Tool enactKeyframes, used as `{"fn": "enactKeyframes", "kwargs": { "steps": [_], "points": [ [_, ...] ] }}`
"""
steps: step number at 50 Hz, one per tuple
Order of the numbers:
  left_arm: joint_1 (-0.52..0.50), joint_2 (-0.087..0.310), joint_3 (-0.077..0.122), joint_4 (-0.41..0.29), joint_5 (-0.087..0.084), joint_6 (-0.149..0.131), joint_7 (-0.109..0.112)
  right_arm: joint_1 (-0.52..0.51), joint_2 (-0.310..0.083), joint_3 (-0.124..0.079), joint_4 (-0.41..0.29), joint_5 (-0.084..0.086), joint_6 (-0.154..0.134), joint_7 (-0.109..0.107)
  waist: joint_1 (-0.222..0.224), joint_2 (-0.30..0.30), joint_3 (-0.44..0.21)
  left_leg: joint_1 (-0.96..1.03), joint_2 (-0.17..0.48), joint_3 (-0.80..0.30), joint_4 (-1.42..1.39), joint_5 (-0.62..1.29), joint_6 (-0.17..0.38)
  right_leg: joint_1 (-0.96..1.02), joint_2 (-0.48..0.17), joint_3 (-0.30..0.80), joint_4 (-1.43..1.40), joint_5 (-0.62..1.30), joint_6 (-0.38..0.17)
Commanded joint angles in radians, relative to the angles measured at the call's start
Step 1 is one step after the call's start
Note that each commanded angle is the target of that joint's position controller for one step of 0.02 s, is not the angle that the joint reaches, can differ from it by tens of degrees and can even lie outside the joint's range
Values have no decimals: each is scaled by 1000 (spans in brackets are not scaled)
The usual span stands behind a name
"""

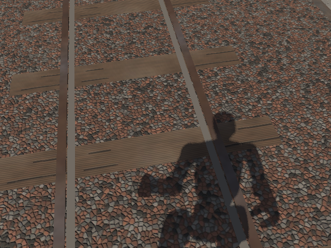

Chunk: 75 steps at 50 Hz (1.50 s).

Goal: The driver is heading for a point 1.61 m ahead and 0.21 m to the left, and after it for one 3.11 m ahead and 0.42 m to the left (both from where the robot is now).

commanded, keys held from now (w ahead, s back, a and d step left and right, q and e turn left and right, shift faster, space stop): no key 1.00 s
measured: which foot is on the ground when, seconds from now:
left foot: down 0.00-1.00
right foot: down 0.00-1.00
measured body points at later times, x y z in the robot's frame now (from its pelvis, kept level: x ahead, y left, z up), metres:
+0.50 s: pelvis +0.02 -0.01 +0.00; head +0.03 -0.01 +0.45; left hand +0.16 +0.25 -0.11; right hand +0.09 -0.29 -0.14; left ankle -0.04 +0.13 -0.74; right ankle +0.04 -0.12 -0.74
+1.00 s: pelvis +0.01 +0.00 +0.00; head +0.02 +0.00 +0.45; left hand +0.10 +0.26 -0.14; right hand +0.01 -0.25 -0.15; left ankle -0.04 +0.13 -0.74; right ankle +0.04 -0.12 -0.74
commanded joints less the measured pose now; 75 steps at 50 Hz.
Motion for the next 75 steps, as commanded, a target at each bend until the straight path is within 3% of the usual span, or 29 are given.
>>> {"fn": "enactKeyframes", "kwargs": {
  "steps": [1,3,8,15,32,51,75],
  "points": [
    [-30,95,23,-66,3,-13,-11,12,-96,-2,-46,-9,1,-5,11,-146,-159,-70,34,-27,-40,53,-16,237,-166,182,-55,295,-134],
    [-27,118,30,-64,2,-21,-20,4,-135,-11,-26,-6,15,-13,33,-106,-100,-91,27,-19,-41,119,-11,208,-104,127,-26,291,-84],
    [-11,106,30,-38,-4,-29,-16,16,-122,-7,7,3,23,-16,34,-62,-127,-31,41,-26,-44,231,-7,238,-93,107,20,483,-82],
    [-36,100,36,4,-6,-28,-19,5,-118,-8,49,4,45,-26,24,-27,-104,15,40,-21,-65,214,-6,203,-76,91,2,404,-76],
    [-15,94,35,169,-9,-22,10,36,-96,2,133,0,37,-46,29,-20,-26,-47,28,-15,-103,77,1,172,-38,44,-34,166,-36],
    [-1,70,19,344,-17,-16,17,148,-39,22,167,-1,22,-50,38,-10,-2,-74,14,-10,-118,69,10,164,-26,27,-46,134,-22],
    [31,46,3,455,-20,-8,24,258,6,29,170,1,15,-50,47,-5,12,-78,9,-12,-130,106,21,157,-26,21,-54,148,-12]
  ]
}}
